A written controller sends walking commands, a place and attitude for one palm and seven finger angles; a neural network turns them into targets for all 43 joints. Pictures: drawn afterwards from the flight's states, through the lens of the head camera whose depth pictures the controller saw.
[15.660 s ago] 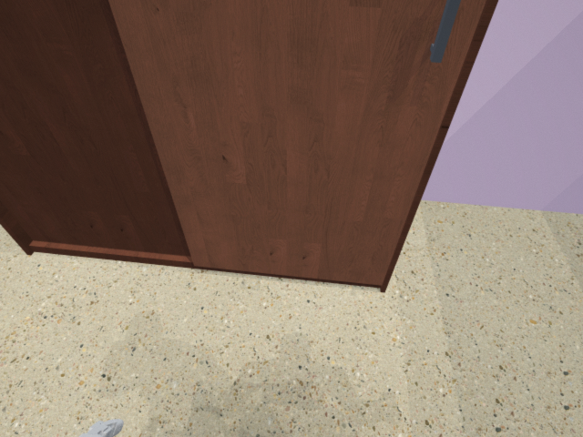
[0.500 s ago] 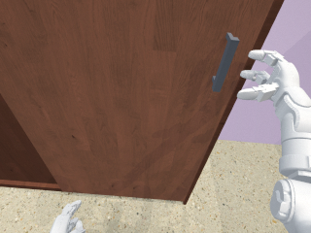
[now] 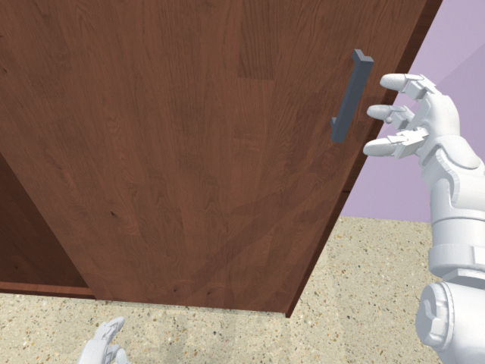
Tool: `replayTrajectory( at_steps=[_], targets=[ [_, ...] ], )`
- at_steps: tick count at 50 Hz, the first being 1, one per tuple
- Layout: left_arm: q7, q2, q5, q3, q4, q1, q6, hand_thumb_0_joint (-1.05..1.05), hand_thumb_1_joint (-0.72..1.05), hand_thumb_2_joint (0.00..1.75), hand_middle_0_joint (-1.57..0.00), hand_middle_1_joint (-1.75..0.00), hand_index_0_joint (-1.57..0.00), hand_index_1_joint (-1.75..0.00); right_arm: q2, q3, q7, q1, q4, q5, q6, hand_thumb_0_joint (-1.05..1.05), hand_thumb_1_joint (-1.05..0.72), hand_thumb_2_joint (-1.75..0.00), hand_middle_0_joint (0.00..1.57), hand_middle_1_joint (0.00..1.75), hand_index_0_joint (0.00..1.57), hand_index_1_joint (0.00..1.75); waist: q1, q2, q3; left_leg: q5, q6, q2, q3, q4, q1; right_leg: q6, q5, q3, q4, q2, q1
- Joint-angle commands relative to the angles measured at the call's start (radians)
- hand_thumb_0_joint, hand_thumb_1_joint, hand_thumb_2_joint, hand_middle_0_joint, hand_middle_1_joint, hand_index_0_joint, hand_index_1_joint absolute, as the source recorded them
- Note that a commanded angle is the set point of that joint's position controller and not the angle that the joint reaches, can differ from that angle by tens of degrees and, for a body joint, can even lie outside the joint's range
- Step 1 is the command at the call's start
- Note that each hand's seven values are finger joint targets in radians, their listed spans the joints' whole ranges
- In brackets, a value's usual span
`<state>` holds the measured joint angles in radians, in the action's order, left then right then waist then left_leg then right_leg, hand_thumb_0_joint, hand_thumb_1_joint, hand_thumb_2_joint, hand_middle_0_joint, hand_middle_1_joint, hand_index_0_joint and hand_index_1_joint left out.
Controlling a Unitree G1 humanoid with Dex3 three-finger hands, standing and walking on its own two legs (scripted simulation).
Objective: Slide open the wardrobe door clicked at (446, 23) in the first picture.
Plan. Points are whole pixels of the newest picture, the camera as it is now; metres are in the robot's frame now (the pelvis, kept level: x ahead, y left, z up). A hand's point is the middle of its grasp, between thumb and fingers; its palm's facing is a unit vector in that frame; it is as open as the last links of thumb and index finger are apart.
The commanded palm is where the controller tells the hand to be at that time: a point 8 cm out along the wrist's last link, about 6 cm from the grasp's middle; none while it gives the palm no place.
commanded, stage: move the hooked fingers beside the handle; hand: right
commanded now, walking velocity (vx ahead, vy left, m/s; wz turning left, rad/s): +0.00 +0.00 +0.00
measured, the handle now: (347, 97) +0.48 -0.12 +0.25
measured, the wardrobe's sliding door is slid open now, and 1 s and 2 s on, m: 0.00 0.00 0.00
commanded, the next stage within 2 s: feel for the door with the fingertips in 0.24 s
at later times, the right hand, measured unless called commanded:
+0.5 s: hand (390, 125) +0.41 -0.18 +0.24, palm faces +0.00 +1.00 -0.01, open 14.0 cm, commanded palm +0.39 -0.22 +0.25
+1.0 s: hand (375, 115) +0.43 -0.16 +0.25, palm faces +0.03 +1.00 +0.00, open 14.0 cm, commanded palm +0.41 -0.20 +0.25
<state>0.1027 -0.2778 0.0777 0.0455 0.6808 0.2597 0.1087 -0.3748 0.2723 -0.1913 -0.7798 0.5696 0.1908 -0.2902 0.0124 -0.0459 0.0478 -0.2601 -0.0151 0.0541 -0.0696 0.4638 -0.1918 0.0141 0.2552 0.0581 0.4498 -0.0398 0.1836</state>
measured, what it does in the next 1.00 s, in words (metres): stands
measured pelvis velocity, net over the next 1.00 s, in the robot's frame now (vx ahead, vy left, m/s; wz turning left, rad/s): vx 0.00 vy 0.00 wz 0.01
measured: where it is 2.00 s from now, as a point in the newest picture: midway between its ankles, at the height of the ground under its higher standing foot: outside the picture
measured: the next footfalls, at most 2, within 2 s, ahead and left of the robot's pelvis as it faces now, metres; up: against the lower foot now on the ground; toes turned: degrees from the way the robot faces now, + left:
none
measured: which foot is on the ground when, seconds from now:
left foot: down 0.00-1.00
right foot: down 0.00-1.00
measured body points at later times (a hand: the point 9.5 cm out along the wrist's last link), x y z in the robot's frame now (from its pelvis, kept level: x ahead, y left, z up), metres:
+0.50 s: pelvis +0.00 +0.00 +0.00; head -0.02 +0.01 +0.45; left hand +0.15 +0.25 -0.09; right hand +0.41 -0.23 +0.25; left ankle -0.01 +0.13 -0.74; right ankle -0.01 -0.13 -0.74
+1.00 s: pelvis +0.00 +0.00 +0.00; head -0.02 +0.01 +0.45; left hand +0.13 +0.25 -0.10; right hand +0.42 -0.21 +0.25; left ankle -0.01 +0.13 -0.74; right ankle -0.01 -0.13 -0.74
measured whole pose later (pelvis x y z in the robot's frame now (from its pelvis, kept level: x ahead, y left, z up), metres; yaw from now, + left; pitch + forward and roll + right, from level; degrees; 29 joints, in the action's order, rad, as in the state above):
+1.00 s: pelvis +0.00 +0.00 +0.00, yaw +1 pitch -1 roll +0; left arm 0.10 -0.26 0.07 0.05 0.69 0.25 0.08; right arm -0.33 0.25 -0.10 -0.82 0.56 0.17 -0.34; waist 0.01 -0.04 0.05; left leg -0.25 -0.02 0.05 -0.06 0.45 -0.19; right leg 0.01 0.25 0.07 0.44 -0.04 0.17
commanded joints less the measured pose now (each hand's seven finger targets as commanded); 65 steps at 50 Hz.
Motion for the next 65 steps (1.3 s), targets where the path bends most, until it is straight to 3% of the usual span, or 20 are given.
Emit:
replayTrajectory(
  at_steps=[1, 2, 4, 8, 12, 13, 15, 18, 21, 25, 33, 39, 43, 50, 53, 57, 59, 61, 63, 65],
  targets=[
    [0.006, -0.121, 0.0, -0.038, -0.14, -0.104, 0.047, 0.0, 0.9, 0.9, -0.2, -0.3, -0.2, -0.3, -0.266, 0.092, 0.006, -0.486, -0.187, 0.015, 0.063, 0.0, 0.5, -0.3, 0.3, 1.2, 0.3, 1.2, -0.009, 0.089, 0.253, 0.336, 0.042, -0.03, 0.027, -0.048, 0.069, -0.056, -0.255, -0.04, -0.038, 0.021, -0.092],
    [0.008, -0.128, 0.001, -0.041, -0.132, -0.1, 0.039, 0.0, 0.9, 0.9, -0.2, -0.3, -0.2, -0.3, -0.308, 0.118, 0.013, -0.467, -0.151, 0.003, 0.053, 0.0, 0.5, -0.3, 0.3, 1.2, 0.3, 1.2, -0.015, 0.112, 0.222, 0.295, 0.041, -0.03, 0.027, -0.059, 0.061, -0.057, -0.226, -0.042, -0.045, 0.018, -0.073],
    [0.006, -0.124, 0.0, -0.039, -0.14, -0.102, 0.038, 0.0, 0.9, 0.9, -0.2, -0.3, -0.2, -0.3, -0.321, 0.123, 0.022, -0.468, -0.15, -0.013, 0.04, 0.0, 0.5, -0.3, 0.3, 1.2, 0.3, 1.2, -0.02, 0.061, 0.196, 0.283, 0.044, -0.027, 0.033, -0.059, 0.05, -0.057, -0.217, -0.04, -0.051, 0.019, -0.06],
    [0.003, -0.117, 0.0, -0.039, -0.164, -0.106, 0.037, 0.0, 0.9, 0.9, -0.2, -0.3, -0.2, -0.3, -0.274, 0.067, 0.006, -0.498, -0.254, -0.018, 0.058, 0.0, 0.5, -0.3, 0.3, 1.2, 0.3, 1.2, -0.007, -0.001, 0.273, 0.348, 0.05, -0.027, 0.034, -0.046, 0.084, -0.056, -0.281, -0.037, -0.04, 0.021, -0.114],
    [0.01, -0.122, -0.001, -0.043, -0.163, -0.106, 0.049, 0.0, 0.9, 0.9, -0.2, -0.3, -0.2, -0.3, -0.256, 0.065, -0.026, -0.502, -0.283, 0.019, 0.072, 0.0, 0.5, -0.3, 0.3, 1.2, 0.3, 1.2, 0.005, 0.062, 0.306, 0.363, 0.046, -0.035, 0.03, -0.053, 0.09, -0.061, -0.293, -0.04, -0.033, 0.017, -0.149],
    [0.012, -0.125, 0.0, -0.044, -0.16, -0.102, 0.052, 0.0, 0.9, 0.9, -0.2, -0.3, -0.2, -0.3, -0.295, 0.103, -0.029, -0.498, -0.284, 0.024, 0.071, 0.0, 0.5, -0.3, 0.3, 1.2, 0.3, 1.2, -0.003, 0.069, 0.319, 0.365, 0.046, -0.037, 0.031, -0.053, 0.099, -0.06, -0.291, -0.042, -0.036, 0.019, -0.149],
    [0.011, -0.119, 0.003, -0.038, -0.152, -0.11, 0.056, 0.0, 0.9, 0.9, -0.2, -0.3, -0.2, -0.3, -0.231, 0.052, -0.035, -0.509, -0.261, 0.027, 0.054, 0.0, 0.5, -0.3, 0.3, 1.2, 0.3, 1.2, 0.005, 0.027, 0.27, 0.331, 0.047, -0.036, 0.029, -0.059, 0.056, -0.058, -0.262, -0.041, -0.038, 0.023, -0.142],
    [0.009, -0.124, 0.007, -0.037, -0.138, -0.108, 0.049, 0.0, 0.9, 0.9, -0.2, -0.3, -0.2, -0.3, -0.229, 0.045, -0.022, -0.469, -0.195, 0.016, 0.023, 0.0, 0.5, -0.3, 0.3, 1.2, 0.3, 1.2, 0.004, 0.029, 0.199, 0.277, 0.046, -0.036, 0.027, -0.069, 0.021, -0.055, -0.223, -0.038, -0.048, 0.019, -0.104],
    [0.003, -0.116, 0.008, -0.039, -0.142, -0.119, 0.052, 0.0, 0.9, 0.9, -0.2, -0.3, -0.2, -0.3, -0.146, -0.025, -0.006, -0.509, -0.222, 0.012, 0.008, 0.0, 0.5, -0.3, 0.3, 1.2, 0.3, 1.2, 0.012, 0.011, 0.2, 0.26, 0.047, -0.035, 0.024, -0.064, -0.005, -0.053, -0.217, -0.046, -0.042, 0.019, -0.113],
    [0.002, -0.113, -0.002, -0.04, -0.146, -0.129, 0.053, 0.0, 0.9, 0.9, -0.2, -0.3, -0.2, -0.3, -0.181, 0.031, 0.023, -0.526, -0.281, 0.024, 0.023, 0.0, 0.5, -0.3, 0.3, 1.2, 0.3, 1.2, -0.003, 0.044, 0.287, 0.297, 0.05, -0.036, 0.026, -0.049, 0.039, -0.052, -0.261, -0.054, -0.033, 0.02, -0.146],
    [-0.002, -0.104, -0.008, -0.033, -0.144, -0.142, 0.035, 0.0, 0.9, 0.9, -0.2, -0.3, -0.2, -0.3, -0.189, 0.049, 0.092, -0.512, -0.267, -0.006, 0.027, 0.0, 0.5, -0.3, 0.3, 1.2, 0.3, 1.2, -0.018, 0.054, 0.266, 0.283, 0.045, -0.032, 0.034, -0.055, 0.056, -0.052, -0.244, -0.043, -0.047, 0.015, -0.115],
    [-0.001, -0.097, -0.006, -0.032, -0.141, -0.14, 0.024, 0.0, 0.9, 0.9, -0.2, -0.3, -0.2, -0.3, -0.125, -0.008, 0.094, -0.554, -0.258, -0.012, 0.006, 0.0, 0.5, -0.3, 0.3, 1.2, 0.3, 1.2, -0.001, 0.044, 0.253, 0.299, 0.047, -0.035, 0.031, -0.053, 0.046, -0.05, -0.258, -0.041, -0.044, 0.015, -0.121],
    [0.003, -0.107, -0.009, -0.036, -0.136, -0.13, 0.02, 0.0, 0.9, 0.9, -0.2, -0.3, -0.2, -0.3, -0.196, 0.063, 0.093, -0.527, -0.231, -0.004, 0.007, 0.0, 0.5, -0.3, 0.3, 1.2, 0.3, 1.2, -0.016, 0.083, 0.282, 0.319, 0.045, -0.035, 0.035, -0.056, 0.08, -0.054, -0.262, -0.036, -0.046, 0.017, -0.112],
    [0.0, -0.103, -0.005, -0.04, -0.126, -0.109, 0.021, 0.0, 0.9, 0.9, -0.2, -0.3, -0.2, -0.3, -0.114, -0.03, 0.086, -0.609, -0.227, -0.018, 0.023, 0.0, 0.5, -0.3, 0.3, 1.2, 0.3, 1.2, 0.017, 0.044, 0.252, 0.298, 0.046, -0.037, 0.032, -0.063, 0.036, -0.055, -0.249, -0.037, -0.044, 0.017, -0.122],
    [0.005, -0.113, -0.007, -0.042, -0.113, -0.096, 0.022, 0.0, 0.9, 0.9, -0.2, -0.3, -0.2, -0.3, -0.166, 0.014, 0.083, -0.62, -0.175, -0.012, 0.024, 0.0, 0.5, -0.3, 0.3, 1.2, 0.3, 1.2, 0.016, 0.069, 0.255, 0.282, 0.046, -0.04, 0.033, -0.067, 0.037, -0.056, -0.233, -0.04, -0.045, 0.017, -0.111],
    [0.004, -0.108, -0.011, -0.045, -0.112, -0.084, 0.028, 0.0, 0.9, 0.9, -0.2, -0.3, -0.2, -0.3, -0.15, -0.003, 0.091, -0.668, -0.184, -0.021, 0.046, 0.0, 0.5, -0.3, 0.3, 1.2, 0.3, 1.2, 0.017, 0.047, 0.294, 0.309, 0.048, -0.039, 0.032, -0.057, 0.048, -0.054, -0.269, -0.042, -0.038, 0.018, -0.131],
    [0.002, -0.102, -0.008, -0.042, -0.108, -0.082, 0.032, 0.0, 0.9, 0.9, -0.2, -0.3, -0.2, -0.3, -0.095, -0.05, 0.09, -0.696, -0.171, -0.021, 0.053, 0.0, 0.5, -0.3, 0.3, 1.2, 0.3, 1.2, 0.029, 0.013, 0.287, 0.304, 0.048, -0.042, 0.032, -0.056, 0.021, -0.053, -0.267, -0.041, -0.035, 0.02, -0.142],
    [0.004, -0.109, -0.007, -0.045, -0.091, -0.068, 0.033, 0.0, 0.9, 0.9, -0.2, -0.3, -0.2, -0.3, -0.107, -0.045, 0.092, -0.72, -0.115, -0.018, 0.055, 0.0, 0.5, -0.3, 0.3, 1.2, 0.3, 1.2, 0.041, 0.063, 0.252, 0.27, 0.044, -0.044, 0.032, -0.066, 0.0, -0.055, -0.223, -0.043, -0.039, 0.018, -0.115],
    [0.005, -0.117, -0.011, -0.048, -0.09, -0.06, 0.037, 0.0, 0.9, 0.9, -0.2, -0.3, -0.2, -0.3, -0.146, -0.013, 0.094, -0.734, -0.105, -0.02, 0.07, 0.0, 0.5, -0.3, 0.3, 1.2, 0.3, 1.2, 0.035, 0.093, 0.275, 0.278, 0.044, -0.043, 0.032, -0.063, 0.019, -0.059, -0.229, -0.046, -0.041, 0.017, -0.114],
    [0.004, -0.11, -0.009, -0.044, -0.088, -0.061, 0.042, 0.0, 0.9, 0.9, -0.2, -0.3, -0.2, -0.3, -0.108, -0.047, 0.087, -0.766, -0.094, -0.023, 0.079, 0.0, 0.5, -0.3, 0.3, 1.2, 0.3, 1.2, 0.041, 0.042, 0.277, 0.272, 0.047, -0.042, 0.035, -0.06, 0.004, -0.057, -0.223, -0.044, -0.036, 0.023, -0.123]
  ],
)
